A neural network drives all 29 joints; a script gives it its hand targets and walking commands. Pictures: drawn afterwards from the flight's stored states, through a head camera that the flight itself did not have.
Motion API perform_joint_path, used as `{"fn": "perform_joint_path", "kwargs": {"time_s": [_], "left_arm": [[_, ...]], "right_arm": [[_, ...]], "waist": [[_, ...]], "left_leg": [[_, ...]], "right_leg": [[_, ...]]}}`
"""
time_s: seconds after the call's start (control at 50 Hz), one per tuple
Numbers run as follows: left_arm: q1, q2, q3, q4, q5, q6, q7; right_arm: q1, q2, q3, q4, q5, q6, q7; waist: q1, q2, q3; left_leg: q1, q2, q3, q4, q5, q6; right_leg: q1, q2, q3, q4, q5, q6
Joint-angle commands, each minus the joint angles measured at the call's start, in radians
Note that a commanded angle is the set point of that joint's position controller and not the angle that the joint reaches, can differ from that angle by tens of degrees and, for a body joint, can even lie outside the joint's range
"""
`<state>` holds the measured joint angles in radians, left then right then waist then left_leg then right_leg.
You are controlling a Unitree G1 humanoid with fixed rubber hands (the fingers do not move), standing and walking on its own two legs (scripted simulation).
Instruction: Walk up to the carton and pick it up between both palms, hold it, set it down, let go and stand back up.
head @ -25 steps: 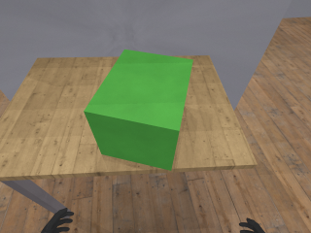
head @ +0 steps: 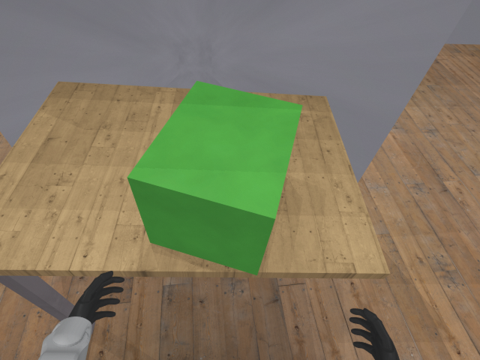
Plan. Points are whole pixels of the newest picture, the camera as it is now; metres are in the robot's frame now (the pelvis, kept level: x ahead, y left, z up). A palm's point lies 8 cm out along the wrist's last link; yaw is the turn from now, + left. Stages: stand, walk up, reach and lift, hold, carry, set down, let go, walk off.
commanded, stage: reach and lift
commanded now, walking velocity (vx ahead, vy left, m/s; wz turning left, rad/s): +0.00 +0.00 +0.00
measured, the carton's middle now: (225, 174) +0.45 +0.04 +0.02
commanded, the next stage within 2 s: none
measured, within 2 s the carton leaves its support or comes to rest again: neither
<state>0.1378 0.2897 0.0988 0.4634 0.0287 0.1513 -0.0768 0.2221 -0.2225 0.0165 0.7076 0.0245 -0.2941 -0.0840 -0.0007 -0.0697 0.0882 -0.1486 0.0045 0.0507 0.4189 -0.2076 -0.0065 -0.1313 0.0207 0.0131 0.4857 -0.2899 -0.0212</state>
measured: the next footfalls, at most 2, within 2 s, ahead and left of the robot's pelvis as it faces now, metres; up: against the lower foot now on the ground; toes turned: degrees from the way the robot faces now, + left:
none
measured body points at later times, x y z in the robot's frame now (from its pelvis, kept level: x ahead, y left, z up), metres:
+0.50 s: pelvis -0.01 +0.05 +0.01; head -0.02 +0.06 +0.46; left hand +0.17 +0.30 -0.03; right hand +0.14 -0.18 -0.03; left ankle +0.02 +0.13 -0.74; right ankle -0.02 -0.09 -0.74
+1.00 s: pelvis -0.01 +0.02 +0.00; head -0.03 +0.05 +0.45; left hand +0.19 +0.30 +0.03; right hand +0.16 -0.14 +0.03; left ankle +0.01 +0.13 -0.74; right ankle -0.02 -0.09 -0.74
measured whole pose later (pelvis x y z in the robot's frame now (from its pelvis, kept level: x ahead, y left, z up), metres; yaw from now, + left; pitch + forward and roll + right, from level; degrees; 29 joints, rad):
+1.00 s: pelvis -0.01 +0.02 +0.00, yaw +0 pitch -8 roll -1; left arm 0.28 0.51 0.04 0.10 -0.28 -0.01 -0.20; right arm 0.51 0.04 0.10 -0.13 0.11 0.07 -0.31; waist 0.06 -0.04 0.10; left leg -0.06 0.01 0.06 0.41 -0.21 0.02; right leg 0.01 0.03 0.02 0.36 -0.22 -0.01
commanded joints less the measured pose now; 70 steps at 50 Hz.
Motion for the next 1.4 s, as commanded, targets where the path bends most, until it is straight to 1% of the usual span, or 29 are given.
{"fn": "perform_joint_path", "kwargs": {"time_s": [0.0, 0.04, 0.06, 0.08, 0.1, 0.12, 0.14, 0.18, 0.2, 0.24, 0.28, 0.32, 0.38, 0.44, 0.48, 0.52, 0.54, 0.56, 0.6, 0.68, 0.78, 0.82, 0.86, 0.94, 1.06, 1.14, 1.18, 1.3, 1.38], "left_arm": [[-0.085, 0.207, 0.025, -0.125, -0.012, -0.035, -0.026], [-0.112, 0.205, 0.01, -0.152, -0.02, -0.021, -0.021], [-0.12, 0.204, 0.01, -0.171, -0.025, -0.012, -0.015], [-0.111, 0.205, 0.016, -0.188, -0.025, -0.006, -0.008], [-0.082, 0.198, 0.023, -0.195, -0.021, -0.007, -0.004], [-0.042, 0.188, 0.029, -0.197, -0.018, -0.015, -0.002], [-0.005, 0.18, 0.035, -0.201, -0.019, -0.029, -0.002], [0.059, 0.164, 0.037, -0.216, -0.036, -0.07, -0.004], [0.087, 0.154, 0.027, -0.212, -0.05, -0.094, -0.008], [0.109, 0.146, -0.001, -0.202, -0.088, -0.142, -0.016], [0.108, 0.15, -0.031, -0.196, -0.129, -0.182, -0.022], [0.096, 0.165, -0.054, -0.2, -0.164, -0.214, -0.028], [0.098, 0.185, -0.068, -0.208, -0.187, -0.254, -0.031], [0.117, 0.2, -0.068, -0.215, -0.192, -0.29, -0.036], [0.129, 0.214, -0.065, -0.221, -0.199, -0.307, -0.043], [0.132, 0.23, -0.059, -0.235, -0.209, -0.318, -0.053], [0.098, 0.246, -0.061, -0.254, -0.209, -0.315, -0.055], [0.099, 0.258, -0.06, -0.264, -0.217, -0.306, -0.059], [0.088, 0.273, -0.06, -0.307, -0.234, -0.287, -0.065], [0.066, 0.303, -0.044, -0.37, -0.259, -0.246, -0.078], [0.053, 0.356, -0.014, -0.42, -0.298, -0.202, -0.107], [0.047, 0.368, -0.003, -0.44, -0.307, -0.19, -0.115], [0.049, 0.375, 0.006, -0.46, -0.312, -0.181, -0.122], [0.069, 0.377, 0.017, -0.514, -0.318, -0.176, -0.128], [0.12, 0.364, 0.026, -0.61, -0.317, -0.176, -0.115], [0.153, 0.352, 0.031, -0.673, -0.313, -0.179, -0.098], [0.17, 0.347, 0.032, -0.698, -0.315, -0.182, -0.092], [0.196, 0.319, 0.029, -0.752, -0.321, -0.169, -0.086], [0.183, 0.297, 0.033, -0.778, -0.32, -0.127, -0.094]], "right_arm": [[0.036, -0.002, 0.008, -0.099, 0.032, 0.003, -0.056], [0.026, 0.011, -0.013, -0.138, 0.032, 0.03, -0.05], [0.017, 0.014, -0.027, -0.167, 0.029, 0.044, -0.045], [0.016, 0.014, -0.039, -0.199, 0.027, 0.057, -0.036], [0.024, 0.006, -0.052, -0.225, 0.026, 0.069, -0.025], [0.038, -0.005, -0.063, -0.248, 0.026, 0.079, -0.014], [0.054, -0.015, -0.073, -0.27, 0.026, 0.085, -0.006], [0.097, -0.022, -0.086, -0.316, 0.026, 0.085, 0.005], [0.117, -0.02, -0.089, -0.34, 0.024, 0.081, 0.009], [0.133, -0.016, -0.094, -0.383, 0.019, 0.07, 0.01], [0.137, -0.006, -0.096, -0.421, 0.018, 0.062, 0.007], [0.124, 0.006, -0.096, -0.455, 0.02, 0.062, 0.002], [0.126, 0.014, -0.085, -0.485, 0.037, 0.076, -0.004], [0.144, 0.013, -0.066, -0.507, 0.063, 0.099, -0.011], [0.158, 0.021, -0.053, -0.529, 0.076, 0.113, -0.02], [0.172, 0.036, -0.037, -0.559, 0.086, 0.126, -0.034], [0.165, 0.071, -0.031, -0.579, 0.101, 0.131, -0.051], [0.174, 0.087, -0.023, -0.59, 0.104, 0.143, -0.065], [0.183, 0.113, -0.013, -0.649, 0.104, 0.164, -0.089], [0.189, 0.152, 0.0, -0.756, 0.089, 0.226, -0.128], [0.224, 0.219, 0.045, -0.879, 0.072, 0.299, -0.185], [0.235, 0.237, 0.065, -0.921, 0.073, 0.32, -0.204], [0.245, 0.248, 0.08, -0.958, 0.076, 0.334, -0.219], [0.279, 0.256, 0.094, -1.013, 0.087, 0.343, -0.239], [0.317, 0.237, 0.081, -1.05, 0.103, 0.331, -0.242], [0.323, 0.21, 0.059, -1.072, 0.115, 0.31, -0.227], [0.324, 0.196, 0.049, -1.083, 0.121, 0.296, -0.219], [0.325, 0.146, 0.031, -1.1, 0.146, 0.27, -0.205], [0.312, 0.112, 0.026, -1.114, 0.167, 0.289, -0.206]], "waist": [[-0.012, 0.077, -0.043], [-0.015, 0.155, 0.006], [-0.009, 0.185, 0.021], [-0.002, 0.21, 0.029], [0.006, 0.224, 0.033], [0.014, 0.225, 0.024], [0.022, 0.215, 0.006], [0.03, 0.17, -0.034], [0.029, 0.143, -0.049], [0.023, 0.096, -0.063], [0.016, 0.071, -0.051], [0.019, 0.071, -0.031], [0.03, 0.112, -0.006], [0.042, 0.161, -0.001], [0.045, 0.17, 0.003], [0.044, 0.163, 0.013], [0.029, 0.159, 0.018], [0.029, 0.153, 0.04], [0.029, 0.149, 0.052], [0.035, 0.14, 0.066], [0.039, 0.083, 0.081], [0.045, 0.08, 0.083], [0.051, 0.087, 0.077], [0.053, 0.123, 0.058], [0.052, 0.189, 0.024], [0.057, 0.212, -0.025], [0.058, 0.212, -0.052], [0.048, 0.194, -0.107], [0.037, 0.178, -0.109]], "left_leg": [[0.209, -0.042, 0.029, -0.07, 0.057, -0.008], [0.241, -0.017, 0.043, -0.089, 0.024, -0.01], [0.233, -0.004, 0.049, -0.101, 0.014, -0.01], [0.194, 0.007, 0.057, -0.122, 0.007, -0.011], [0.128, 0.014, 0.068, -0.152, 0.016, -0.012], [0.068, 0.018, 0.079, -0.179, 0.047, -0.013], [0.033, 0.019, 0.085, -0.194, 0.092, -0.015], [0.033, 0.02, 0.086, -0.2, 0.193, -0.018], [0.059, 0.019, 0.083, -0.195, 0.232, -0.019], [0.115, 0.023, 0.075, -0.178, 0.259, -0.019], [0.121, 0.033, 0.067, -0.178, 0.22, -0.013], [0.068, 0.046, 0.06, -0.193, 0.14, -0.003], [-0.066, 0.073, 0.042, -0.241, 0.015, 0.021], [-0.184, 0.098, 0.025, -0.281, -0.058, 0.048], [-0.218, 0.104, 0.021, -0.288, -0.079, 0.06], [-0.222, 0.101, 0.02, -0.281, -0.092, 0.069], [-0.172, 0.088, 0.008, -0.244, -0.101, 0.058], [-0.127, 0.081, 0.006, -0.223, -0.113, 0.054], [-0.074, 0.077, 0.001, -0.201, -0.136, 0.051], [-0.036, 0.072, 0.0, -0.173, -0.167, 0.05], [0.094, 0.047, 0.002, -0.099, -0.136, 0.045], [0.128, 0.046, -0.003, -0.081, -0.124, 0.044], [0.132, 0.05, -0.008, -0.075, -0.116, 0.044], [0.123, 0.06, -0.021, -0.076, -0.087, 0.038], [0.112, 0.078, -0.048, -0.085, -0.005, 0.014], [0.152, 0.083, -0.065, -0.065, 0.139, -0.01], [0.187, 0.081, -0.074, -0.047, 0.227, -0.022], [0.295, 0.074, -0.097, -0.002, 0.474, -0.053], [0.34, 0.069, -0.103, 0.005, 0.568, -0.063]], "right_leg": [[-0.028, -0.098, 0.073, -0.183, 0.471, 0.068], [-0.108, -0.074, 0.038, -0.214, 0.256, 0.019], [-0.123, -0.059, 0.019, -0.219, 0.162, 0.0], [-0.091, -0.041, 0.003, -0.209, 0.111, -0.014], [-0.012, -0.02, -0.007, -0.185, 0.102, -0.02], [0.078, -0.003, -0.012, -0.16, 0.117, -0.021], [0.146, 0.009, -0.014, -0.144, 0.141, -0.018], [0.203, 0.018, -0.012, -0.141, 0.201, -0.008], [0.194, 0.02, -0.01, -0.149, 0.226, -0.003], [0.14, 0.024, -0.008, -0.172, 0.232, 0.0], [0.107, 0.029, -0.007, -0.184, 0.197, -0.005], [0.124, 0.03, -0.005, -0.178, 0.151, -0.012], [0.236, 0.031, 0.007, -0.139, 0.139, -0.017], [0.368, 0.03, 0.022, -0.096, 0.17, -0.015], [0.407, 0.023, 0.03, -0.084, 0.178, -0.013], [0.404, 0.012, 0.034, -0.084, 0.165, -0.01], [0.335, 0.01, 0.039, -0.125, 0.146, -0.01], [0.277, -0.001, 0.043, -0.147, 0.114, -0.012], [0.206, -0.014, 0.046, -0.169, 0.072, -0.013], [0.128, -0.033, 0.049, -0.192, -0.007, -0.015], [-0.035, -0.085, 0.067, -0.253, -0.086, -0.01], [-0.079, -0.096, 0.069, -0.266, -0.098, -0.008], [-0.086, -0.1, 0.066, -0.266, -0.091, -0.007], [-0.067, -0.099, 0.059, -0.251, -0.039, -0.007], [-0.016, -0.084, 0.048, -0.225, 0.059, -0.019], [0.001, -0.065, 0.04, -0.219, 0.138, -0.029], [-0.003, -0.059, 0.038, -0.222, 0.185, -0.03], [-0.011, -0.042, 0.035, -0.241, 0.332, -0.027], [-0.008, -0.036, 0.035, -0.259, 0.398, -0.024]]}}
